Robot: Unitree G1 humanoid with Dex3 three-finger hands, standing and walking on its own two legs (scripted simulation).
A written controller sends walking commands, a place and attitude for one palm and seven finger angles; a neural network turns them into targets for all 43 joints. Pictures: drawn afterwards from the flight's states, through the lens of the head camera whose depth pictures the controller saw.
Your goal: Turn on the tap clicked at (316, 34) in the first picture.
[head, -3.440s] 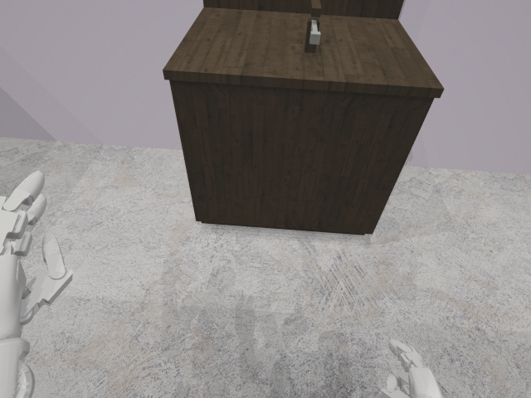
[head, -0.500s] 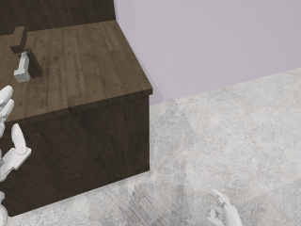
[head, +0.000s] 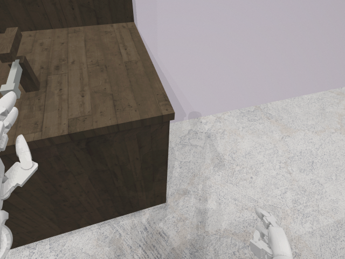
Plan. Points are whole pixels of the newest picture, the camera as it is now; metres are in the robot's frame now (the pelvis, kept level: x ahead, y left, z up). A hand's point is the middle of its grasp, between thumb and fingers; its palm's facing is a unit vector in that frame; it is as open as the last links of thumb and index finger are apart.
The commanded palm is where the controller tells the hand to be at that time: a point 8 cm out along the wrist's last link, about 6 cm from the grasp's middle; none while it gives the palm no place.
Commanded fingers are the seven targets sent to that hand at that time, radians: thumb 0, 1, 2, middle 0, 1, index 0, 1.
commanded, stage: come to a stop and stand still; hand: left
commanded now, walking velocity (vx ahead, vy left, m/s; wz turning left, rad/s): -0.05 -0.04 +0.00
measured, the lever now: (10, 91) +0.43 +0.42 +0.13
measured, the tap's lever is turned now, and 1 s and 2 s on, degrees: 0 0 0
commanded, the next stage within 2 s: look again from close up in 1.14 s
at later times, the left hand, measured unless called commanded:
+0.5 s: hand (28, 182) +0.20 +0.25 +0.16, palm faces +0.34 -0.87 -0.36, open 7.4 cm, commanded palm +0.14 +0.28 +0.18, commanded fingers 0.00 0.90 0.90 -0.20 -0.30 -0.20 -0.30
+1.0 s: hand (19, 159) +0.23 +0.28 +0.17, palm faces +0.36 -0.87 -0.34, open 7.4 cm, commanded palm +0.18 +0.31 +0.18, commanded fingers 0.00 0.90 0.90 -0.20 -0.30 -0.20 -0.30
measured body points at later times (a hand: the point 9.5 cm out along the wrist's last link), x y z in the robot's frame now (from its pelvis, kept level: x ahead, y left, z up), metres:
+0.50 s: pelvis -0.03 +0.01 +0.01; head -0.02 +0.03 +0.46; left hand +0.18 +0.29 +0.18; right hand +0.12 -0.24 -0.07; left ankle +0.04 +0.12 -0.73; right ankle -0.01 -0.10 -0.73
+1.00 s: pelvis +0.01 +0.03 +0.01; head +0.02 +0.05 +0.46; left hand +0.21 +0.32 +0.19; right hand +0.20 -0.18 -0.05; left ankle +0.04 +0.12 -0.73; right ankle -0.01 -0.10 -0.73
